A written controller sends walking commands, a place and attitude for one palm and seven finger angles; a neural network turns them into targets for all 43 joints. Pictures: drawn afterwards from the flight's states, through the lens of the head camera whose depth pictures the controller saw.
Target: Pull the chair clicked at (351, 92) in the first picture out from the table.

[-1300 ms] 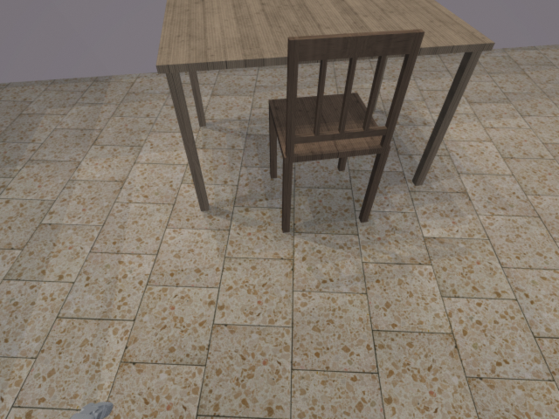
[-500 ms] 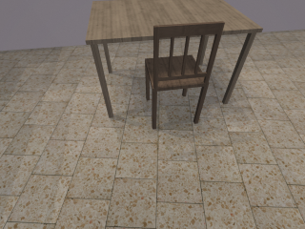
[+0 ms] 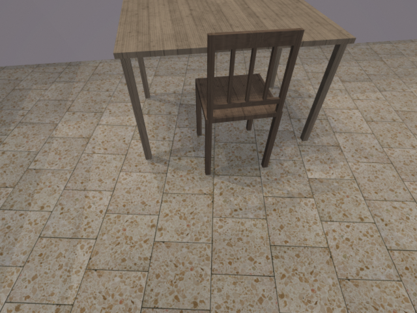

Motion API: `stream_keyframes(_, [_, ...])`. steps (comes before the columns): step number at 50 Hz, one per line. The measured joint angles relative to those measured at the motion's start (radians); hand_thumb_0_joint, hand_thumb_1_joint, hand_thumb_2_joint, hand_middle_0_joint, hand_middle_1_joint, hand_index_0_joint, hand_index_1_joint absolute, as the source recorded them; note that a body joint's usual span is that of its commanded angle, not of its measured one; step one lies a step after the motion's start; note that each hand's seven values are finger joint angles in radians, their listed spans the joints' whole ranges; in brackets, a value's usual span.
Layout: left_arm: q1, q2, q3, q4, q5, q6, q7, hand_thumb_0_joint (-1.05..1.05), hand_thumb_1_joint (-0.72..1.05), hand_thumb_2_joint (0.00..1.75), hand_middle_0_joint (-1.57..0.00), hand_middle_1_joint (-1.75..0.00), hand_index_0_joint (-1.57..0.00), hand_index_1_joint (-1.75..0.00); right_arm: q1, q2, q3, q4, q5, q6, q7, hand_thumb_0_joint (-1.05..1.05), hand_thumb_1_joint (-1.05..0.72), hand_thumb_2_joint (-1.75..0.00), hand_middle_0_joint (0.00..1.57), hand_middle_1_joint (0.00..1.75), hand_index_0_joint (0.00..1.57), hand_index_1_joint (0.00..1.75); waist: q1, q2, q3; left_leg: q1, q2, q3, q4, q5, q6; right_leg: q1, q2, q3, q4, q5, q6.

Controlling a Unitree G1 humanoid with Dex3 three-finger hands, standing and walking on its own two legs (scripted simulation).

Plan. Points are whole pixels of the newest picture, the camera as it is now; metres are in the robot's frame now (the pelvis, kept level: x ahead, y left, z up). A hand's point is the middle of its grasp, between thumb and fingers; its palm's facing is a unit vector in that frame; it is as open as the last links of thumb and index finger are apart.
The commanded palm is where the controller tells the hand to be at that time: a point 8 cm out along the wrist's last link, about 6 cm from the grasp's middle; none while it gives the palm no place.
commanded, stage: look at it before walking up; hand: left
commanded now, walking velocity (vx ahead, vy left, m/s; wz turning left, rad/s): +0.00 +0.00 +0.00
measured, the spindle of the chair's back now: (250, 76) +1.10 -0.13 -0.11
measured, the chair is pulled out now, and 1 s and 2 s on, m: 0.00 0.00 0.00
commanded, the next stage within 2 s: walk to a spot facing it in 0.24 s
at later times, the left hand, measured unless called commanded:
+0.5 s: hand out of the picture +0.07 +0.25 -0.16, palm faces -0.04 -0.94 -0.34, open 7.4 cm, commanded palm none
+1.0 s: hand out of the picture +0.07 +0.17 -0.17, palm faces -0.23 -0.95 -0.22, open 7.4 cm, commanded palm none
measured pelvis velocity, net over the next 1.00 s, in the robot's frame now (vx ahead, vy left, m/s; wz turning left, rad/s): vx -0.01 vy -0.01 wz -0.31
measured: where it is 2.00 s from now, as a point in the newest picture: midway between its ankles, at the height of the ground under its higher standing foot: outside the picture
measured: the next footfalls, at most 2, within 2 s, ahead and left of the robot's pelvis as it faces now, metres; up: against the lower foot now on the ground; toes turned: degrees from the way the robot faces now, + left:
left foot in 1.16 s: +0.06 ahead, +0.13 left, +0.00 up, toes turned -22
right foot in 1.68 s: +0.16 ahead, -0.22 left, +0.00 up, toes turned -50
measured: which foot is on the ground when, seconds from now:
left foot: down 0.00-0.70, up 0.72-1.00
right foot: down 0.00-1.00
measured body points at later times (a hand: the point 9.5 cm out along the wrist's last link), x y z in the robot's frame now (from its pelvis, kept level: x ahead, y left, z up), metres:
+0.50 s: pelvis +0.00 +0.00 +0.00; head +0.01 +0.00 +0.45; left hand +0.07 +0.30 -0.14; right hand +0.09 -0.29 -0.14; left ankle +0.00 +0.12 -0.75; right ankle +0.01 -0.12 -0.75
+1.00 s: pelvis -0.01 -0.01 -0.01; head +0.03 -0.03 +0.44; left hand +0.08 +0.22 -0.15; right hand +0.01 -0.28 -0.15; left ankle +0.01 +0.15 -0.68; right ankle +0.00 -0.11 -0.75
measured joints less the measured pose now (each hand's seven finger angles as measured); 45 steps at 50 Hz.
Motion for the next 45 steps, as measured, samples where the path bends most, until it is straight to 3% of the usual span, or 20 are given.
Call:
stream_keyframes(20, [0.002,0.007,0.002,0.003,0.001,0.001,0.0,0.01,0.91,0.9,-0.2,-0.3,-0.2,-0.3,-0.015,0.0,0.001,-0.003,0.001,-0.001,0.0,0.01,-0.91,-0.9,0.2,0.3,0.2,0.3,0.008,0.0,0.004,0.013,-0.005,0.005,-0.015,0.0,0.005,0.012,-0.005,0.005,-0.015,0.001,0.006])
stream_keyframes(29, [0.051,-0.028,0.025,-0.062,0.005,0.051,0.004,0.01,0.91,0.9,-0.2,-0.3,-0.2,-0.3,-0.008,0.056,-0.021,-0.089,-0.002,0.021,-0.019,0.01,-0.91,-0.9,0.2,0.3,0.2,0.3,0.021,-0.014,0.022,-0.048,0.017,0.085,0.1,-0.067,0.002,-0.103,0.021,0.082,0.145,-0.053,0.004])
stream_keyframes(33, [0.079,-0.063,0.038,-0.099,0.006,0.067,-0.006,0.01,0.91,0.9,-0.2,-0.3,-0.2,-0.3,0.006,0.088,-0.031,-0.125,-0.005,0.029,-0.017,0.01,-0.91,-0.9,0.2,0.3,0.2,0.3,0.031,-0.017,0.051,-0.066,0.037,0.14,0.179,-0.114,-0.004,-0.185,0.008,0.024,0.338,-0.169,0.004])
stream_keyframes(35, [0.099,-0.085,0.043,-0.12,0.009,0.062,-0.012,0.01,0.91,0.9,-0.2,-0.3,-0.2,-0.3,0.018,0.093,-0.036,-0.137,-0.007,0.035,-0.015,0.01,-0.91,-0.9,0.2,0.3,0.2,0.3,0.036,0.001,0.058,-0.088,0.062,0.155,0.248,-0.152,-0.017,-0.17,0.001,-0.013,0.313,-0.142,-0.002])
stream_keyframes(37, [0.115,-0.108,0.042,-0.134,0.013,0.046,-0.008,0.01,0.91,0.9,-0.2,-0.3,-0.2,-0.3,0.023,0.094,-0.044,-0.14,-0.004,0.053,-0.015,0.01,-0.91,-0.9,0.2,0.3,0.2,0.3,0.033,0.027,0.06,-0.165,0.077,0.114,0.415,-0.236,-0.028,-0.186,0.024,-0.027,0.322,-0.143,-0.037])
stream_keyframes(40, [0.129,-0.14,0.039,-0.145,0.01,0.04,0.0,0.0,0.91,0.9,-0.2,-0.3,-0.2,-0.3,0.022,0.099,-0.052,-0.136,-0.001,0.07,-0.015,0.01,-0.91,-0.9,0.2,0.3,0.2,0.3,0.036,0.037,0.065,-0.276,0.045,0.024,0.652,-0.256,-0.033,-0.178,0.044,-0.019,0.27,-0.114,-0.063])
stream_keyframes(45, [0.144,-0.161,0.041,-0.15,0.006,0.039,0.001,0.01,0.91,0.9,-0.2,-0.3,-0.2,-0.3,0.016,0.108,-0.057,-0.149,-0.004,0.063,-0.016,0.01,-0.91,-0.9,0.2,0.3,0.2,0.3,0.035,0.017,0.057,-0.336,0.037,-0.003,0.709,-0.182,-0.054,-0.157,0.062,0.03,0.143,-0.028,-0.063])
